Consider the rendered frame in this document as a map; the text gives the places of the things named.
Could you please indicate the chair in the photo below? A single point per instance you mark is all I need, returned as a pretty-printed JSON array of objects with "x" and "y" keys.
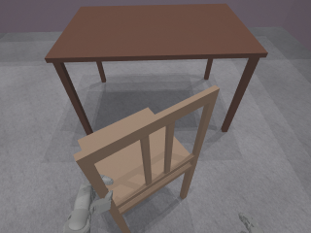
[{"x": 141, "y": 154}]

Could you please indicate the robot right hand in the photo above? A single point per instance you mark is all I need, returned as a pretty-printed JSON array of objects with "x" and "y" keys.
[{"x": 250, "y": 223}]

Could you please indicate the robot left hand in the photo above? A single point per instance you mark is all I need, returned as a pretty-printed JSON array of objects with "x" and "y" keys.
[{"x": 86, "y": 195}]

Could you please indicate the table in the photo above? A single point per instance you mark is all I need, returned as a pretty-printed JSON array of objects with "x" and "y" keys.
[{"x": 155, "y": 32}]

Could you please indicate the left robot forearm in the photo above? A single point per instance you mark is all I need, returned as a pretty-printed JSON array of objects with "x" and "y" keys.
[{"x": 78, "y": 221}]

